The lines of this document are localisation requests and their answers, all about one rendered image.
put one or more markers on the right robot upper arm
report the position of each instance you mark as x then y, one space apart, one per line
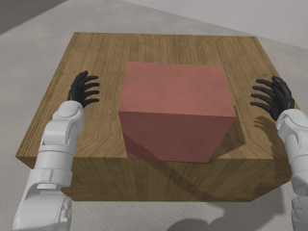
299 213

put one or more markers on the right robot forearm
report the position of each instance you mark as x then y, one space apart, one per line
292 126

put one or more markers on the left robot upper arm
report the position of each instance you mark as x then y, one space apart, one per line
45 212

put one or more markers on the pedestal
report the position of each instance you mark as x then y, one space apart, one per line
249 162

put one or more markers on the carton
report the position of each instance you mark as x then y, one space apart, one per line
174 112

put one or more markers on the left robot forearm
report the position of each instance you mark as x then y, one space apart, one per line
56 151

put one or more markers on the robot left hand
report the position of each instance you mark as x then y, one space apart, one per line
78 89

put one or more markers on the robot right hand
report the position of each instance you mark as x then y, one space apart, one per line
281 97

